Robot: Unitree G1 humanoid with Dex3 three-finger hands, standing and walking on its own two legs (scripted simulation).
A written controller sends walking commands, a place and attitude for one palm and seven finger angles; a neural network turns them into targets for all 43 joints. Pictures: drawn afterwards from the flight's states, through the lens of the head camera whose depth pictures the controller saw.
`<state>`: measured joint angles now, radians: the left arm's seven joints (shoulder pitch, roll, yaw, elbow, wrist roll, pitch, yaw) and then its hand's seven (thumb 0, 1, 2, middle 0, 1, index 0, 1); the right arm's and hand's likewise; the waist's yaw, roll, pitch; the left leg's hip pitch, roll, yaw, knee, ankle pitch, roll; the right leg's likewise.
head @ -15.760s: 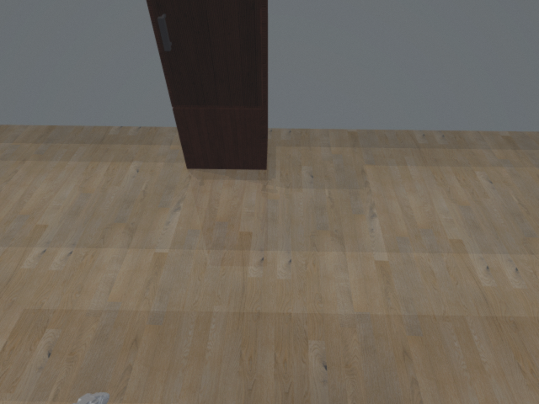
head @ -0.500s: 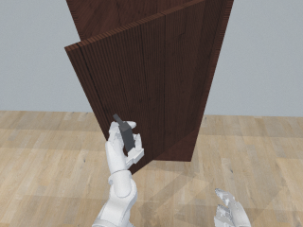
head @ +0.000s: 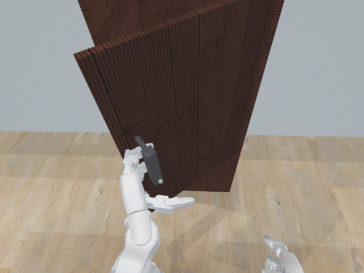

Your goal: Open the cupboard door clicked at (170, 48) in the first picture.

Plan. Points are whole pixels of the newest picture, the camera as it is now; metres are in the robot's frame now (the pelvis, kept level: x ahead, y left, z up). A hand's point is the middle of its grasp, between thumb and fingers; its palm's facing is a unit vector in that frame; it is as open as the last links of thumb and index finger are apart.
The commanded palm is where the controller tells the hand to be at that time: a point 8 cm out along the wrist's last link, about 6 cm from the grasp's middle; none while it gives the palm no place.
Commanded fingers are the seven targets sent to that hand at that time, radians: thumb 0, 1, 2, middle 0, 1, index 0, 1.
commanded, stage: open thumb and fingers to let go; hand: left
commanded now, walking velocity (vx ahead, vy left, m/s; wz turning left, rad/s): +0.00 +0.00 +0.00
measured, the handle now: (148, 160) +0.35 +0.09 +0.06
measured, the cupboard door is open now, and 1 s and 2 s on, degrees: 39 42 42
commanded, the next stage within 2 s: slide the hand sideways off the handle in 0.18 s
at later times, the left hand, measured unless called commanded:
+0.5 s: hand (158, 204) +0.25 +0.06 +0.05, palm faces -0.18 -0.98 +0.01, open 16.4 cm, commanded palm +0.24 +0.10 +0.05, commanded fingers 0.00 -0.50 0.30 -0.15 -0.30 -0.15 -0.30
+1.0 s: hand (142, 219) +0.22 +0.09 +0.05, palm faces -0.08 -1.00 +0.01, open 16.3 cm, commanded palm +0.20 +0.14 +0.05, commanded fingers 0.00 -0.50 0.30 -0.15 -0.30 -0.15 -0.30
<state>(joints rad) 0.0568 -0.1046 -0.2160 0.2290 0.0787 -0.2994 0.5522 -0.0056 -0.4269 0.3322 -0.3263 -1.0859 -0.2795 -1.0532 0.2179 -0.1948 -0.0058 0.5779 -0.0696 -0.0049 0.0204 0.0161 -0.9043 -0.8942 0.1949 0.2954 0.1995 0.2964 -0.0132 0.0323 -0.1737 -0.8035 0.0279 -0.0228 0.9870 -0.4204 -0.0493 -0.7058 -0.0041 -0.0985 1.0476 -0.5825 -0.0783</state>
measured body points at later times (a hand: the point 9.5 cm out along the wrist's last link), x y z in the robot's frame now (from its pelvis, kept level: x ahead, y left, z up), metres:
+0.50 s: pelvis -0.01 +0.04 -0.01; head +0.03 +0.02 +0.44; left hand +0.26 +0.11 +0.05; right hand +0.15 -0.19 -0.10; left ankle +0.04 +0.16 -0.67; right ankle -0.03 -0.06 -0.67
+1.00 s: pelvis -0.02 +0.04 -0.01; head +0.03 +0.03 +0.44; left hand +0.22 +0.14 +0.05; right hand +0.16 -0.17 -0.09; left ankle +0.04 +0.16 -0.67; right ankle -0.04 -0.06 -0.67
